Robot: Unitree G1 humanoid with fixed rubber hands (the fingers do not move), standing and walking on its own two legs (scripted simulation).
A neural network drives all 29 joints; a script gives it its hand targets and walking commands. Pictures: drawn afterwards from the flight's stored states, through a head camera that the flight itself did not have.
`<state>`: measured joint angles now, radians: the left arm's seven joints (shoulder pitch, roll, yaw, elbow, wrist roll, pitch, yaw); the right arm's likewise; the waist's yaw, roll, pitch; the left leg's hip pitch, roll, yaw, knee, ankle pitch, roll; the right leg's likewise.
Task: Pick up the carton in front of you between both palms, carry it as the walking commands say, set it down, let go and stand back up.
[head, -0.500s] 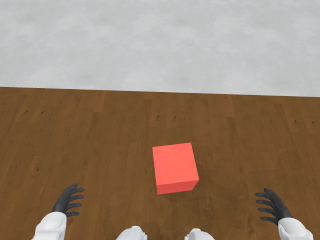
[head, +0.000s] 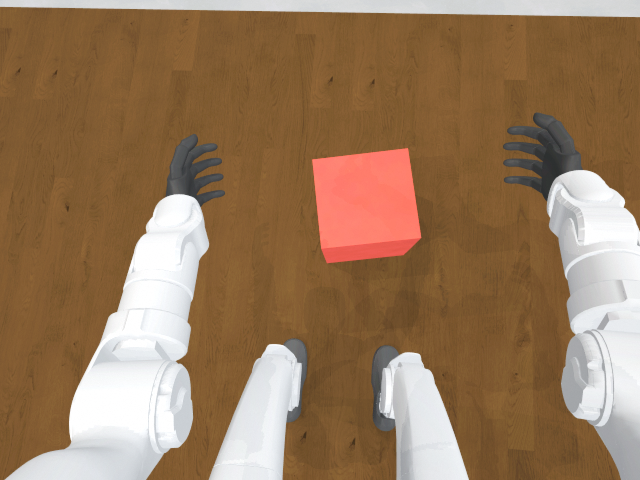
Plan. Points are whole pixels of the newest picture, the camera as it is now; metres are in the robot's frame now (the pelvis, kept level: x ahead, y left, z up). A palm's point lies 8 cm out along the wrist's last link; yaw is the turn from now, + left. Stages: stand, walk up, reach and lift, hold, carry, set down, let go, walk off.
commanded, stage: reach and lift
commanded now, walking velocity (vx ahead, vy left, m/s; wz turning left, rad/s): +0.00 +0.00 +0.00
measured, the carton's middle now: (362, 212) +0.55 -0.02 -0.55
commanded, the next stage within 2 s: none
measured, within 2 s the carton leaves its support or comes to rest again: neither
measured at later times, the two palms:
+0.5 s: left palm (246, 159) +0.52 +0.17 -0.18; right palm (495, 129) +0.58 -0.20 -0.18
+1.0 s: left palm (272, 206) +0.51 +0.17 -0.41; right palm (451, 192) +0.56 -0.20 -0.41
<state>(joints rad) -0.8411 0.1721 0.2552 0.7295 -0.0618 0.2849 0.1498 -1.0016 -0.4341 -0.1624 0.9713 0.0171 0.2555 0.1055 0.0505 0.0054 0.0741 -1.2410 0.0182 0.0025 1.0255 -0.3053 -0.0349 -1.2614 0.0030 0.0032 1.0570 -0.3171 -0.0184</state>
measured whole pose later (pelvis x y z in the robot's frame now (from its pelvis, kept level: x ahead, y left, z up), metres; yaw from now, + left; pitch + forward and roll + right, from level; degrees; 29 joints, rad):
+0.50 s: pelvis +0.03 -0.01 -0.03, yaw +2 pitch +50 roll +4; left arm -1.14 0.04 0.51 0.72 0.13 0.15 0.13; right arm -1.38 -0.36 -0.37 1.05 -0.19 0.15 0.11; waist 0.04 -0.01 0.03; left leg -1.63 0.00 -0.01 1.11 -0.30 -0.06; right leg -1.67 0.01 0.03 1.16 -0.33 -0.02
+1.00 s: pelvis -0.03 +0.01 -0.26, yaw +3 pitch +42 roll +5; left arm -1.43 0.19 0.26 0.92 -0.17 0.18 0.23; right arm -1.63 -0.58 -0.01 1.21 0.16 0.15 0.03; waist 0.05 0.04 0.29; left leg -2.18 -0.05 0.01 1.99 -0.54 -0.06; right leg -2.22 0.02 0.08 2.03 -0.54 0.02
